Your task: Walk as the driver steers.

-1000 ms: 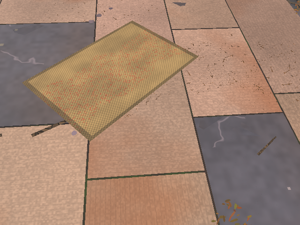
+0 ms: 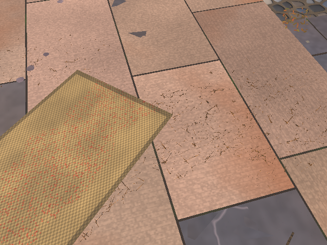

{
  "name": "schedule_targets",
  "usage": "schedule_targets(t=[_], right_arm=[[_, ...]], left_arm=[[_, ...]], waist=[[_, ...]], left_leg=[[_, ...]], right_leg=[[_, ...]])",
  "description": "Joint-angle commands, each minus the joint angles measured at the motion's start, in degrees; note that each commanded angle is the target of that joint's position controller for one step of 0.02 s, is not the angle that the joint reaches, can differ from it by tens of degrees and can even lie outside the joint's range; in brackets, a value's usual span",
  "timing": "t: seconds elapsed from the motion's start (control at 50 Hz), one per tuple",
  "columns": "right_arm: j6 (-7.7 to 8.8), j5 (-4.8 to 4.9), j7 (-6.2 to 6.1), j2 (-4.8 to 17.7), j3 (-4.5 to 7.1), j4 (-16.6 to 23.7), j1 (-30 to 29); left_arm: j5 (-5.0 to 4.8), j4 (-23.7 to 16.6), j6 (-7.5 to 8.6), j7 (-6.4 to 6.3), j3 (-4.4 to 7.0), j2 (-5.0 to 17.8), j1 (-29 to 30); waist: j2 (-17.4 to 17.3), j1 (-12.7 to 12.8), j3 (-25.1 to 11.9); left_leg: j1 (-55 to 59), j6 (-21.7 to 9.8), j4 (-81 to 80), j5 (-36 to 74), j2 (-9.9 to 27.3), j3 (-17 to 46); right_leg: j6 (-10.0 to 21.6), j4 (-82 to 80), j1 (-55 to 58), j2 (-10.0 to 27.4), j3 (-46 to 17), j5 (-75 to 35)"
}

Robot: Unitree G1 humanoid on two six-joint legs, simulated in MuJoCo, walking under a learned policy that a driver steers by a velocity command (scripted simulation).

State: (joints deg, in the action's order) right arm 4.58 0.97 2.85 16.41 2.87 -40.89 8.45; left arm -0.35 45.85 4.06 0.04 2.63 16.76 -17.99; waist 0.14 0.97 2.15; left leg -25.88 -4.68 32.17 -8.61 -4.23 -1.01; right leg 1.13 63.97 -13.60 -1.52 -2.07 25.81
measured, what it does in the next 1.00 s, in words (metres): walks ahead, turning left: right foot, then left foot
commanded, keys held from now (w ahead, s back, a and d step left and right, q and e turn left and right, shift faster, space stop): w+q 1.00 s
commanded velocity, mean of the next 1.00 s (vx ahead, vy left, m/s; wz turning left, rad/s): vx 0.50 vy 0.00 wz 0.55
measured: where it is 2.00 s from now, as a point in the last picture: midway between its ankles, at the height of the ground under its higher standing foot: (110, 176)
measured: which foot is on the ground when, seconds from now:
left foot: down 0.00-0.38, up 0.40-0.90, down 0.92-1.00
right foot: up 0.00-0.36, down 0.38-0.92, up 0.94-1.00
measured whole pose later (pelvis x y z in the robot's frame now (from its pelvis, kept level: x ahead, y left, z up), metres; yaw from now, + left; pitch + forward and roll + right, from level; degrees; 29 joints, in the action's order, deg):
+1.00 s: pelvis +0.51 +0.11 +0.00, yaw +35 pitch +2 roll -1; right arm 1.9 1.2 2.2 17.2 3.9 -34.1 7.7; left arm -1.2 46.6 4.8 0.2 3.2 17.8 -16.2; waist -0.1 2.0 4.0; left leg -26.5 -5.9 35.7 -11.1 -3.6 -1.5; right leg -0.8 66.0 -14.2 2.6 1.0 27.2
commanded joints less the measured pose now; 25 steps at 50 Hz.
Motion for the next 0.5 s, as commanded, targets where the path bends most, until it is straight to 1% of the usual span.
schedule_targets(t=[0.02,0.04,0.06,0.08,0.1,0.14,0.16,0.2,0.22,0.24,0.28,0.32,0.34,0.36,0.38,0.4,0.42,0.44,0.46,0.48,0.5], right_arm=[[-0.06,-0.46,-0.93,8.06,2.48,2.53,7.28],[0.00,-1.12,-1.18,7.20,2.09,3.21,6.06],[-0.06,-1.02,-1.29,6.89,2.06,3.66,5.35],[-0.05,-0.70,-1.51,6.90,2.11,3.76,5.15],[-0.01,-0.52,-1.78,7.31,2.24,3.64,5.37],[-0.16,-0.28,-2.54,8.96,2.79,3.23,6.41],[-0.32,-0.12,-2.86,9.36,2.96,2.98,6.98],[-0.82,0.18,-3.33,9.62,3.10,2.44,8.43],[-1.09,0.27,-3.49,9.72,3.16,2.10,9.51],[-1.33,0.38,-3.58,9.86,3.23,1.70,10.65],[-1.80,0.71,-3.71,9.58,3.25,1.22,12.08],[-2.15,0.61,-3.90,9.33,3.31,1.28,12.22],[-2.32,0.47,-3.93,9.33,3.41,1.50,11.65],[-2.46,0.37,-3.89,8.44,3.19,1.86,10.81],[-2.33,0.06,-3.72,6.22,2.42,2.43,10.60],[-2.12,-0.96,-3.56,2.44,1.10,3.42,11.78],[-1.62,0.98,-3.55,1.14,0.48,5.38,18.92],[-1.74,1.36,-3.81,7.20,1.62,3.52,17.74],[-2.07,0.85,-3.75,9.54,2.39,4.19,11.98],[-2.33,0.29,-3.78,8.77,2.42,4.57,9.54],[-2.35,-0.09,-3.54,8.05,2.56,5.26,7.87]], left_arm=[[0.24,-7.80,3.72,0.20,1.40,7.60,6.17],[0.83,-8.04,3.39,0.06,1.67,7.55,5.39],[1.13,-8.19,2.89,-0.04,1.69,7.06,4.42],[1.25,-8.09,2.33,-0.17,1.60,6.43,3.55],[1.33,-8.13,1.78,-0.32,1.42,5.69,3.69],[1.44,-9.29,1.25,-0.60,0.88,4.36,7.30],[1.45,-9.79,1.28,-0.60,0.62,3.76,9.64],[1.22,-10.60,1.64,-0.31,0.25,2.82,14.02],[0.94,-10.94,1.87,-0.09,0.20,2.77,15.91],[0.59,-11.31,2.09,0.13,0.29,3.06,17.41],[0.09,-11.93,2.51,0.52,0.72,4.22,19.11],[-0.14,-11.97,3.00,0.84,1.43,5.75,18.67],[-0.26,-11.67,3.27,0.88,1.83,6.39,17.14],[-0.22,-10.66,3.51,0.75,2.38,7.02,13.50],[0.38,-9.73,3.75,0.35,3.22,8.72,7.99],[1.03,-8.96,3.70,-0.17,4.06,11.94,-0.56],[1.34,-6.83,2.75,0.31,4.97,15.48,-3.85],[0.33,-7.99,2.55,0.58,3.84,9.89,-1.82],[0.18,-8.28,2.26,0.35,3.06,7.11,0.14],[0.68,-8.41,2.03,0.33,2.57,6.21,2.56],[0.86,-7.86,1.86,0.27,2.22,5.01,4.05]], waist=[[0.73,-3.97,-6.14],[-0.84,-2.00,-5.73],[-2.05,-0.92,-5.38],[-2.68,-0.23,-5.10],[-2.89,0.02,-4.48],[-3.12,-0.81,-2.83],[-3.30,-1.61,-2.37],[-4.09,-3.38,-2.15],[-4.43,-4.24,-2.28],[-4.66,-4.86,-2.41],[-5.12,-5.14,-2.55],[-6.10,-4.17,-2.81],[-6.99,-3.05,-2.98],[-7.29,-0.86,-3.98],[-6.30,1.91,-8.01],[1.47,4.72,-15.93],[21.06,0.98,-20.33],[12.99,2.33,-14.85],[7.77,3.62,-8.46],[3.95,2.69,-5.35],[3.95,1.90,-2.86]], left_leg=[[27.56,-12.05,-16.31,2.25,16.87,28.54],[23.17,-12.00,-17.43,7.19,15.48,26.17],[20.79,-12.39,-18.46,9.55,14.56,25.04],[18.67,-12.67,-19.14,11.18,14.08,23.40],[16.12,-12.73,-19.66,12.41,13.60,21.75],[12.48,-12.00,-20.47,12.81,12.06,18.77],[11.10,-10.88,-20.34,11.65,10.76,17.33],[9.11,-8.79,-19.51,8.60,8.72,15.66],[8.81,-8.19,-18.99,7.13,8.53,15.97],[9.19,-7.85,-18.36,5.71,8.88,17.00],[12.16,-7.24,-15.79,3.09,10.01,20.14],[15.58,-6.31,-12.46,1.59,11.37,23.92],[16.26,-5.73,-10.57,1.97,11.72,25.26],[15.73,-4.67,-7.66,2.76,10.64,25.29],[13.34,-2.87,-0.35,3.57,7.95,23.05],[6.15,-0.57,16.10,-7.35,3.67,17.21],[-12.85,2.13,32.11,-26.60,-1.69,10.92],[-18.84,3.08,39.16,-23.48,3.04,12.12],[-20.09,3.51,40.78,-18.01,4.58,10.72],[-18.16,4.01,40.00,-13.90,6.40,9.39],[-17.40,4.31,37.79,-11.26,7.84,9.23]], right_leg=[[-0.04,4.95,-27.93,5.10,-3.80,-5.66],[-0.49,2.50,-24.26,6.18,-4.08,-7.19],[-1.30,0.26,-22.71,6.41,-3.88,-7.40],[-2.19,-2.13,-22.01,6.68,-3.41,-7.42],[-3.11,-4.61,-21.58,6.65,-2.63,-7.95],[-4.72,-11.91,-21.52,5.99,-1.55,-13.42],[-5.10,-16.49,-20.40,5.43,-1.44,-18.01],[-5.50,-25.15,-16.68,3.58,-1.15,-26.10],[-5.62,-28.13,-14.88,2.54,-0.96,-29.01],[-5.63,-29.98,-13.61,1.80,-1.10,-30.46],[-5.10,-33.32,-12.81,1.26,-2.43,-29.39],[-3.83,-35.74,-11.26,1.20,-3.50,-25.59],[-2.84,-36.51,-9.16,1.27,-3.34,-23.26],[-1.42,-38.66,-4.09,1.38,-2.53,-22.76],[0.85,-39.09,5.50,4.29,-4.08,-21.58],[4.40,-38.68,19.90,14.75,-14.36,-17.67],[12.78,-44.83,32.92,25.34,-40.85,-2.44],[11.67,-47.06,29.33,24.81,-41.85,7.82],[9.46,-47.39,23.18,22.42,-32.60,4.30],[8.43,-48.18,17.22,19.97,-25.52,-4.00],[8.39,-49.33,13.22,18.02,-20.59,-10.05]])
